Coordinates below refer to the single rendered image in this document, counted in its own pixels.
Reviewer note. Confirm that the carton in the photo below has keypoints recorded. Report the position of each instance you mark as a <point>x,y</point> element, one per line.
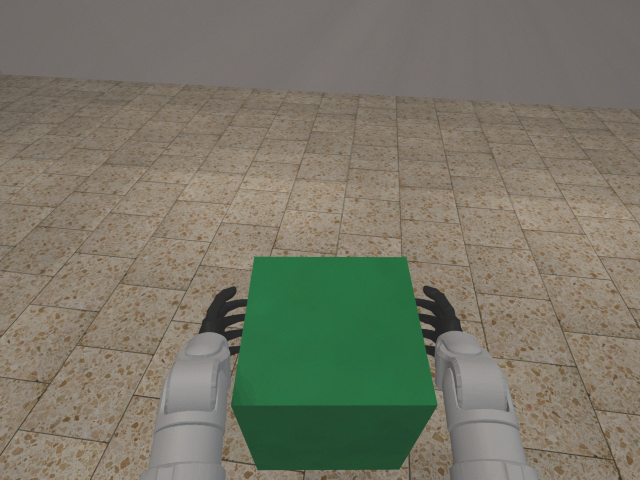
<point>332,372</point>

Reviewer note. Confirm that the robot right hand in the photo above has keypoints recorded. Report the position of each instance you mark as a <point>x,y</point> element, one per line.
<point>444,319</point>

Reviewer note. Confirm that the right robot forearm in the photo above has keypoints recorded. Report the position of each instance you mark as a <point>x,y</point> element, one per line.
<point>480,414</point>

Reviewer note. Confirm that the left robot forearm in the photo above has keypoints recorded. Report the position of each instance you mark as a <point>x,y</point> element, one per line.
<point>191,416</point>

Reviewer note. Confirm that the robot left hand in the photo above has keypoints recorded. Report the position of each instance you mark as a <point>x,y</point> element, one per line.
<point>215,320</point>

